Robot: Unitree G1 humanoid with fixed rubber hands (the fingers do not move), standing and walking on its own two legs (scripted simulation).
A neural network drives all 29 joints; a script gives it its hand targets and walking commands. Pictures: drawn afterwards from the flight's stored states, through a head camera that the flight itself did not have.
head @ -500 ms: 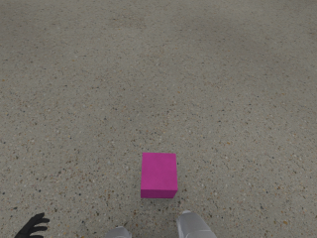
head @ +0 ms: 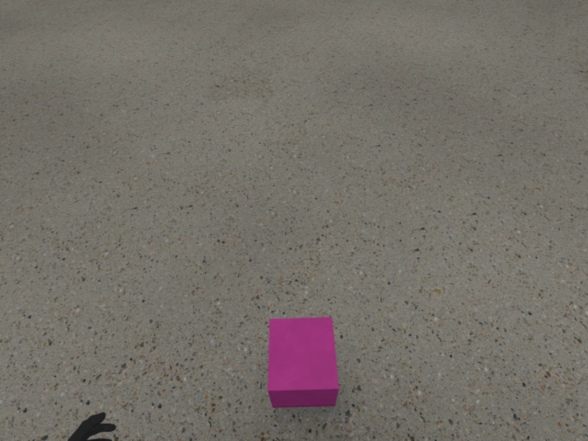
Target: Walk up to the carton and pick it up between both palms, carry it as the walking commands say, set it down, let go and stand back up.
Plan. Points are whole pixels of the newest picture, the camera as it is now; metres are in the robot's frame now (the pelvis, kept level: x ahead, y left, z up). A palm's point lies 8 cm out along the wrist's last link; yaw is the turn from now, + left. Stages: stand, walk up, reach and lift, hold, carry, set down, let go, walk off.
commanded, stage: walk up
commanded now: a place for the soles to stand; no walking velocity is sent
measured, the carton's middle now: (302, 362) +0.45 +0.02 -0.65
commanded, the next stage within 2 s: reach and lift in 1.40 s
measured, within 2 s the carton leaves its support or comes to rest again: neither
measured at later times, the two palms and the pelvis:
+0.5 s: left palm out of the picture +0.12 +0.29 -0.08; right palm out of the picture +0.10 -0.33 -0.08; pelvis +0.01 -0.01 +0.02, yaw +0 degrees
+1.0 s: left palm out of the picture +0.12 +0.30 -0.08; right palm out of the picture +0.07 -0.35 -0.08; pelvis +0.00 -0.02 +0.03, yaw -2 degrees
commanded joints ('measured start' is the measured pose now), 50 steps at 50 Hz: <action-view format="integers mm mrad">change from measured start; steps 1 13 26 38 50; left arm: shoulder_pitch -102 -138 -176 -134 -125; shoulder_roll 198 203 164 188 179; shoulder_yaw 38 18 3 22 28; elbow -48 26 111 102 53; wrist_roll -10 0 -1 11 6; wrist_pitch -5 0 3 31 50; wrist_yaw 4 10 2 -11 -17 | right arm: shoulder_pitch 25 -122 -178 -180 -141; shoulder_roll -234 -196 -177 -212 -171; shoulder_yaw -64 -48 -49 -60 -70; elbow -18 50 102 134 78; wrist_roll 2 3 -2 -20 -3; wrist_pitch -23 -3 12 17 36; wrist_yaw -13 -5 -4 -12 -21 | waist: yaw -17 -3 6 15 9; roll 18 -74 -33 -31 -61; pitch -135 -93 -108 -22 -136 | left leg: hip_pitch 70 83 144 138 143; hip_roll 112 80 97 122 49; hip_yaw -147 -30 -43 -13 47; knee -216 -232 -352 -375 -239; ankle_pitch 270 371 330 301 251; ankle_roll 113 58 44 53 39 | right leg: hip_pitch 59 150 210 153 191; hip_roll -69 -110 -87 -65 -116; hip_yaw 108 111 92 79 182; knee -113 -282 -391 -418 -397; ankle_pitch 292 360 268 246 297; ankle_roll -78 -77 -56 -55 -120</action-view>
